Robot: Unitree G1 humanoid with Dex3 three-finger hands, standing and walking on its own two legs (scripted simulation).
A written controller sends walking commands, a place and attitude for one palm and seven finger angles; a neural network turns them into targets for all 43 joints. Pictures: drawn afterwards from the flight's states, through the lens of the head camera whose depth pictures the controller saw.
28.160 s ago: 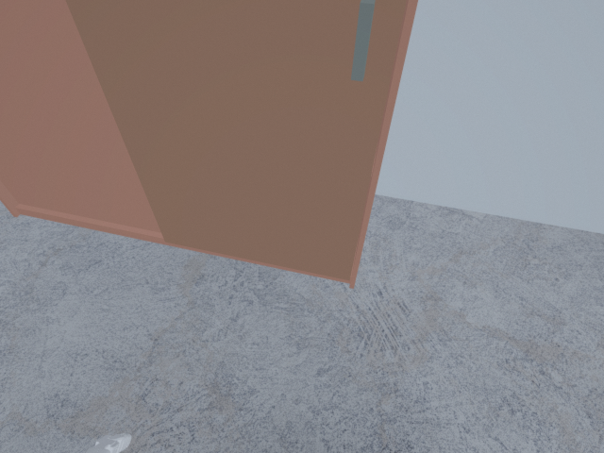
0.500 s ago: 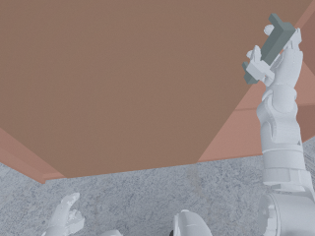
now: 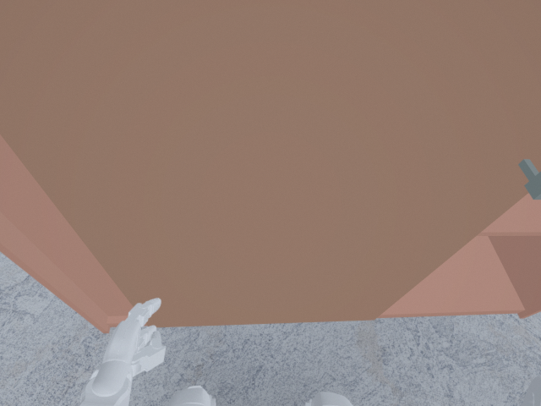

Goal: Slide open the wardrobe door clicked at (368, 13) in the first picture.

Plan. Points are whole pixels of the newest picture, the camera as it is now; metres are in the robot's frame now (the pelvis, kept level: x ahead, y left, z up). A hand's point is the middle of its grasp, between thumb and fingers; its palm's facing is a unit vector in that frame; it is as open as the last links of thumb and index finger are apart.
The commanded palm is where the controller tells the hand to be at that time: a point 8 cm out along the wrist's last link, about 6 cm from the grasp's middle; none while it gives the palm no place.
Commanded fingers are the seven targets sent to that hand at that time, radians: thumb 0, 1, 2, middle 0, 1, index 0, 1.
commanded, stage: stop walking and hold the door there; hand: right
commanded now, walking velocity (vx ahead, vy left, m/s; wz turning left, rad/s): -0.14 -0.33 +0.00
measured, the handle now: out of the picture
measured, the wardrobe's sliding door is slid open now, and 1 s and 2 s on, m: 0.62 0.62 0.62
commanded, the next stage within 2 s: none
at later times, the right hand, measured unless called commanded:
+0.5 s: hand out of the picture +0.37 -0.35 +0.20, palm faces +0.49 +0.85 -0.18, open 7.2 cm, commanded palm +0.32 -0.37 +0.17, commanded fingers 0.00 -0.90 -0.90 0.45 1.40 0.45 1.40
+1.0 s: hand out of the picture +0.36 -0.34 +0.20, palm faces +0.46 +0.87 -0.18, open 6.9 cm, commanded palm +0.32 -0.38 +0.17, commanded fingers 0.00 -0.90 -0.90 0.45 1.40 0.45 1.40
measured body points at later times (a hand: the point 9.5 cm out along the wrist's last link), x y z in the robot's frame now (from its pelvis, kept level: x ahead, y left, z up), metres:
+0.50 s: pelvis -0.05 -0.04 +0.02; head -0.04 -0.05 +0.47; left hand +0.03 +0.23 -0.08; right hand +0.33 -0.39 +0.21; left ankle -0.06 +0.09 -0.70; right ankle -0.01 -0.14 -0.72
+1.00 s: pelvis -0.10 -0.06 +0.01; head -0.09 -0.06 +0.46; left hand -0.07 +0.24 -0.09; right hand +0.33 -0.39 +0.21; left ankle -0.08 +0.08 -0.72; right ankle -0.01 -0.14 -0.72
